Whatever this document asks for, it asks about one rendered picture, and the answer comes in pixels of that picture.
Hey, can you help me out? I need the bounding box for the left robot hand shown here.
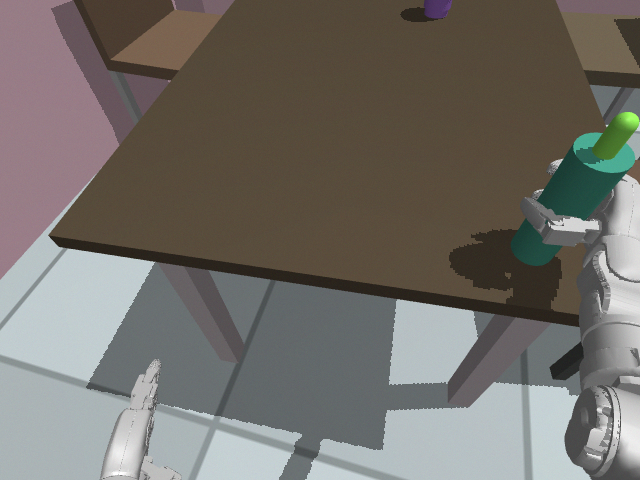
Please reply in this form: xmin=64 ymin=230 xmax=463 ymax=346
xmin=100 ymin=359 xmax=182 ymax=480

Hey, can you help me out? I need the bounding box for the right robot arm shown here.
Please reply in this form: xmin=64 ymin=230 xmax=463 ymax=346
xmin=564 ymin=235 xmax=640 ymax=480

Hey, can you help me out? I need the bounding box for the table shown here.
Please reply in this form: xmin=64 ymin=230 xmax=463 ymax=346
xmin=48 ymin=0 xmax=607 ymax=407

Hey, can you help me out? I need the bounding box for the right robot hand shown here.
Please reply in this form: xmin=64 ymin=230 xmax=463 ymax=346
xmin=520 ymin=159 xmax=640 ymax=250

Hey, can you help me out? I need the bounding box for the chair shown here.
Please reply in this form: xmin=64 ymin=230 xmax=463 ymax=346
xmin=73 ymin=0 xmax=223 ymax=125
xmin=549 ymin=160 xmax=640 ymax=380
xmin=561 ymin=12 xmax=640 ymax=160

